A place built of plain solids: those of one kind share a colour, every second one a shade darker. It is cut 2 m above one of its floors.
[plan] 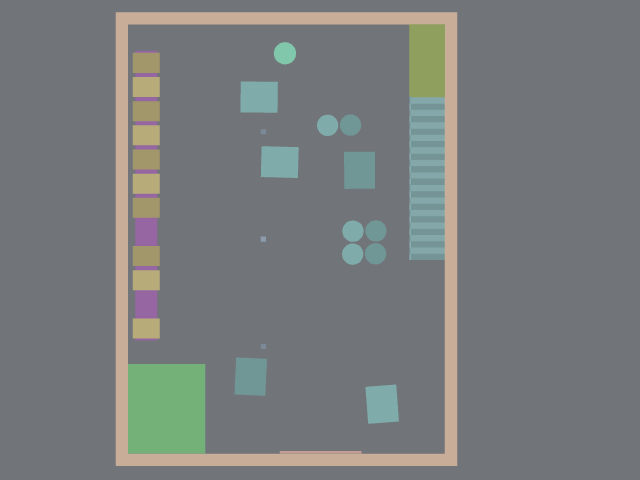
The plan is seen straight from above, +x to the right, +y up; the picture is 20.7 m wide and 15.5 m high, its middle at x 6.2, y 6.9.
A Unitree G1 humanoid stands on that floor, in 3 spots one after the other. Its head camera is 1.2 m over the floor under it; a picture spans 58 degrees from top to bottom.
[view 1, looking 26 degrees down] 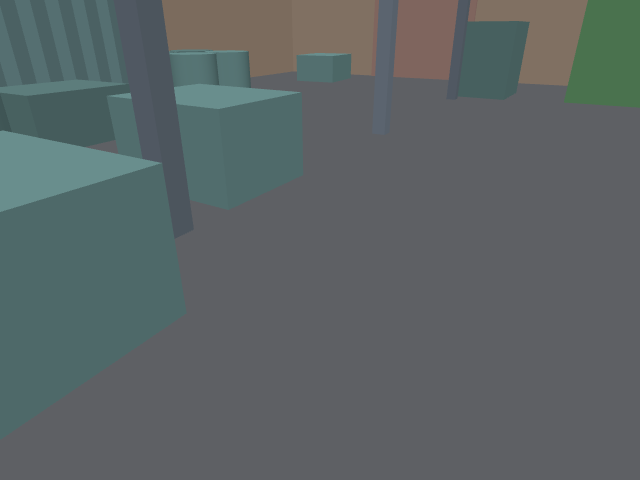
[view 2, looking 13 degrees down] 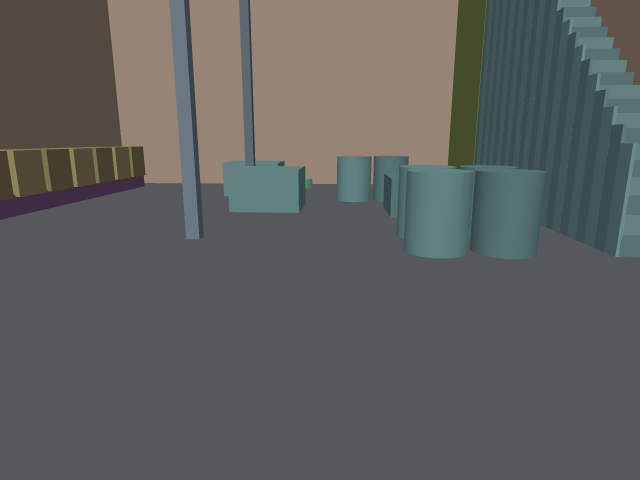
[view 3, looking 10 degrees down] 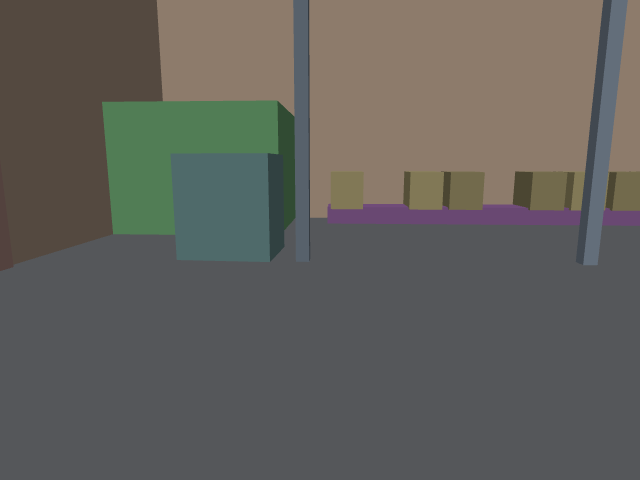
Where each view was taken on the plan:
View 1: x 2.25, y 12.16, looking -60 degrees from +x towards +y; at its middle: ground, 2.74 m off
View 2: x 6.22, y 1.70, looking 93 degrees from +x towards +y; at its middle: ground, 5.33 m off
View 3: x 9.68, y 3.96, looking -177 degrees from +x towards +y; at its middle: ground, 6.91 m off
